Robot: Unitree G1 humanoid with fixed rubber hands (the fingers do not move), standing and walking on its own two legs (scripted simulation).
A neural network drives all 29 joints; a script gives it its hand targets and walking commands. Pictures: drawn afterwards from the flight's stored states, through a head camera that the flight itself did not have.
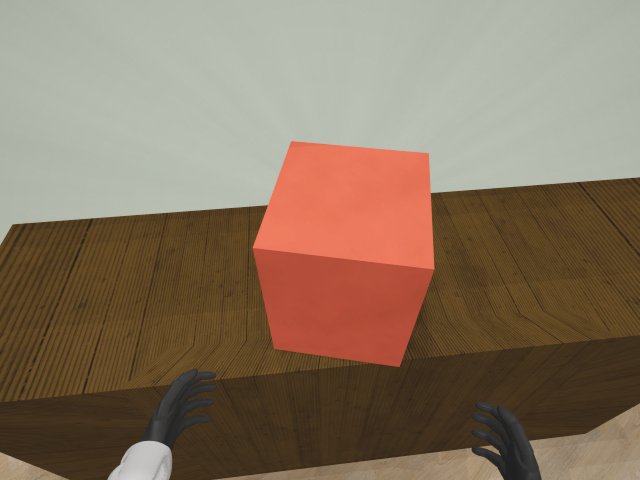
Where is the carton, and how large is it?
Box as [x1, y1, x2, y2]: [253, 141, 433, 366]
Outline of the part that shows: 291,141 253,246 254,256 274,348 399,366 433,271 428,153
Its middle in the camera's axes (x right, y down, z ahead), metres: +0.04 +0.02 +0.58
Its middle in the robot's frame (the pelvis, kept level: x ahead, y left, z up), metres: +0.42 +0.00 +0.02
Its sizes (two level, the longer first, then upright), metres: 0.210 0.200 0.250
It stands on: a pedestal, 0.68 m high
